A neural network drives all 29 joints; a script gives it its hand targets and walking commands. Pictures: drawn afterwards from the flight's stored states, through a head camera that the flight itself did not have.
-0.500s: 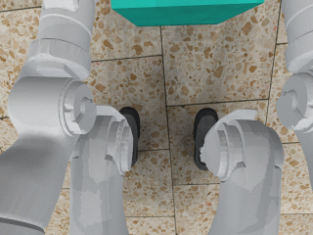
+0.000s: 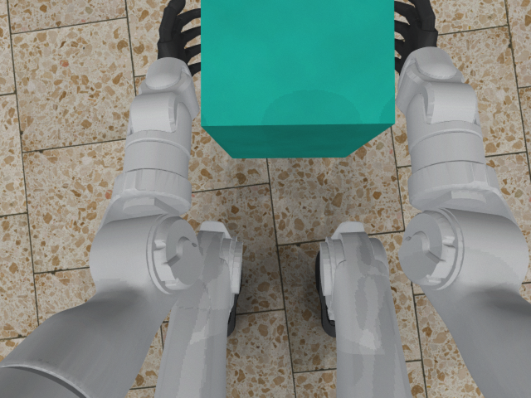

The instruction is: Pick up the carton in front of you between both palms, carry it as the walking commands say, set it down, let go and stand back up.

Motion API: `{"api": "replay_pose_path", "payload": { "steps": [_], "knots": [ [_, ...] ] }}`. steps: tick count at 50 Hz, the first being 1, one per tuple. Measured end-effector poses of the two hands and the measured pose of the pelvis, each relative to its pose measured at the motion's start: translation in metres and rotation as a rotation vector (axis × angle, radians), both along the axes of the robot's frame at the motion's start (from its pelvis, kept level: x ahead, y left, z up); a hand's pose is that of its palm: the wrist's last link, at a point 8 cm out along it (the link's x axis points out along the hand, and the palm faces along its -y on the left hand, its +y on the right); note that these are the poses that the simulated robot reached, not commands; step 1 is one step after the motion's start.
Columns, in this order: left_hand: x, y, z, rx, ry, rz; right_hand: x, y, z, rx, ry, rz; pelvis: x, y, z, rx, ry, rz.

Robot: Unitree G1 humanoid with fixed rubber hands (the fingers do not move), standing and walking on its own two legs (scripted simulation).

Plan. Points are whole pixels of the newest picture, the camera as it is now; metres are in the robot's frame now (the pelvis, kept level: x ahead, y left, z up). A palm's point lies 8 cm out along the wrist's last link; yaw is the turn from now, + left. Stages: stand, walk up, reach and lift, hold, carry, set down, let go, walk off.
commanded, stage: reach and lift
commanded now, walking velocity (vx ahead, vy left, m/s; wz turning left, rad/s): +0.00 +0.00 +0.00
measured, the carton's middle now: (291, 78) +0.54 -0.02 -0.14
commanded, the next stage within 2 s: none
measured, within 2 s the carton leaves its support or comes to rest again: neither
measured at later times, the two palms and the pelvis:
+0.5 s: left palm (115, 35) +0.49 +0.14 +0.07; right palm (478, 22) +0.50 -0.16 +0.07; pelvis +0.02 +0.00 +0.11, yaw +0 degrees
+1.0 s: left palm out of the picture +0.44 +0.14 +0.22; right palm out of the picture +0.44 -0.16 +0.22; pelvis +0.06 +0.00 +0.25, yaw -1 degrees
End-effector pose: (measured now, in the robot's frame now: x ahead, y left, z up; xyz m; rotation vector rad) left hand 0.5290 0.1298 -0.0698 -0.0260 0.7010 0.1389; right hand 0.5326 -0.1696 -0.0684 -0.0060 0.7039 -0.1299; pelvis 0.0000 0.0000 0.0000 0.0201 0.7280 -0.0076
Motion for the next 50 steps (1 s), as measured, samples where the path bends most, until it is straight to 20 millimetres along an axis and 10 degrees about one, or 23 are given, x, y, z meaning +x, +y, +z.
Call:
{"api": "replay_pose_path", "payload": {
  "steps": [13, 50],
  "knots": [
    [-0.02, 0.013, 0.064, 0.003, -0.012, 0.015, -0.015, 0.013, 0.063, 0.002, -0.012, 0.017, -0.006, -0.001, 0.053, -0.005, 0.034, 0.009],
    [-0.091, 0.014, 0.295, -0.009, -0.011, -0.002, -0.095, 0.013, 0.292, 0.028, -0.011, -0.028, 0.061, 0.001, 0.248, -0.016, -0.282, -0.004]
  ]
}}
